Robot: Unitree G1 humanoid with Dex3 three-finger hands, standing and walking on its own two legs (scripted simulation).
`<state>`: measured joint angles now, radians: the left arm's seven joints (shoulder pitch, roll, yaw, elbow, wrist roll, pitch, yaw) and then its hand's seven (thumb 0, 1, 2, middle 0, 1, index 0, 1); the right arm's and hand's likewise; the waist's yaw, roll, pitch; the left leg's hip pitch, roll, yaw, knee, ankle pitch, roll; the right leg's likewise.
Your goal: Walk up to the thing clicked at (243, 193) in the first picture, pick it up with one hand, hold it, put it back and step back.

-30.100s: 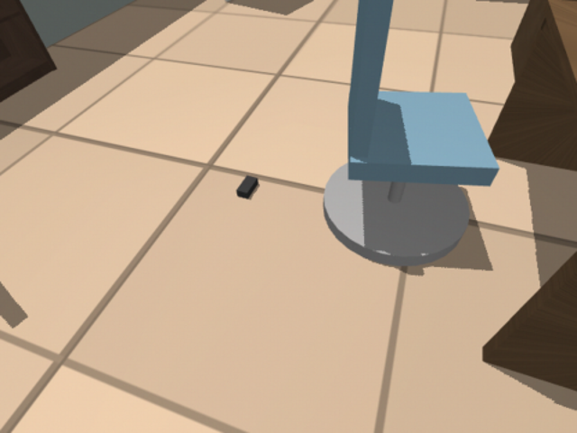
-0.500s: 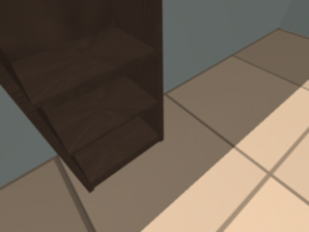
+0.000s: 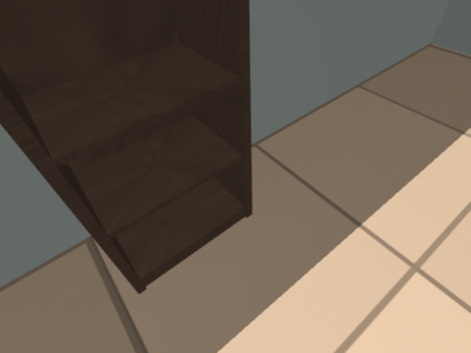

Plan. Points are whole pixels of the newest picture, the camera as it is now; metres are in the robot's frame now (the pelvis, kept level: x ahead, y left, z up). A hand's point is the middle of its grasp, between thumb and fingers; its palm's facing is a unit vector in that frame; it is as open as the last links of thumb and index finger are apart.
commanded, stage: stand
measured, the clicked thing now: out of the picture -1.25 -0.64 -0.76
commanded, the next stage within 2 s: walk up in 0.54 s
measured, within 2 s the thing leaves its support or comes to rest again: neither
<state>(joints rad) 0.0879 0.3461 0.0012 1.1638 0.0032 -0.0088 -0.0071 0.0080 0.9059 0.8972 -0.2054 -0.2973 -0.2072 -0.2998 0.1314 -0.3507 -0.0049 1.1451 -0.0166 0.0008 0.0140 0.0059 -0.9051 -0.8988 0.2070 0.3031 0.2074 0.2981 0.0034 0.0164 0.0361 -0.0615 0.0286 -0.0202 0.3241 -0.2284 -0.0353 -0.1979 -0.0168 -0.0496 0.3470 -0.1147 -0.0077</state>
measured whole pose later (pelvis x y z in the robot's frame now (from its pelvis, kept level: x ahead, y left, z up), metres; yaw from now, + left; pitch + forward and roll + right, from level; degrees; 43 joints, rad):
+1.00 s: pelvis -0.03 +0.08 +0.00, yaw -22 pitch -1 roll -3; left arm 0.20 0.41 0.06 0.93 0.01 0.06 -0.04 0.01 0.91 0.90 -0.21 -0.30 -0.21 -0.30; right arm 0.20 -0.34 -0.08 0.92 -0.03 0.04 0.02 0.01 -0.90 -0.90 0.21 0.30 0.21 0.30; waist -0.02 -0.02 0.08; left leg -0.18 0.02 0.06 0.39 -0.20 0.05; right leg -0.48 0.07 0.13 0.96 -0.29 0.02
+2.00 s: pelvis +0.12 +0.04 -0.01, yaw -77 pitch -1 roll -3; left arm 0.24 0.44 0.08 0.67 0.02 0.08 -0.04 0.01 0.91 0.90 -0.20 -0.30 -0.21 -0.30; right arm 0.11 -0.33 -0.06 0.69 -0.02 0.03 0.01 0.01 -0.90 -0.90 0.21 0.30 0.21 0.30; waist 0.00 -0.07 0.19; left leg -0.32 0.08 0.13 0.54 -0.21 0.04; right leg -0.44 0.05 0.10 1.17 -0.37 0.05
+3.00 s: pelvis +0.06 +0.06 -0.02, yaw -123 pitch +0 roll -1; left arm 0.26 0.43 0.05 0.77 0.01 0.00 -0.03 0.01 0.91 0.90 -0.21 -0.30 -0.21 -0.30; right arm 0.31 -0.44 -0.07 0.71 -0.04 0.00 0.04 0.01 -0.90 -0.90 0.21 0.30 0.21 0.30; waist -0.06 0.01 0.09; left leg -0.27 0.14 0.21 0.65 -0.37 0.00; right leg -0.35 -0.01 0.01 0.64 -0.32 0.02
